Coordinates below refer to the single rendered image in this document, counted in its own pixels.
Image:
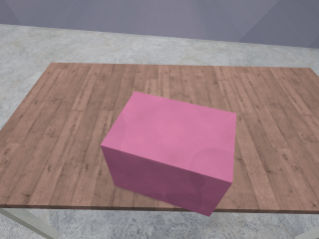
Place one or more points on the table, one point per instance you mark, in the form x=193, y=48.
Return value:
x=51, y=155

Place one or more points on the carton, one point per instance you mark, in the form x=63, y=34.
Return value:
x=172, y=151

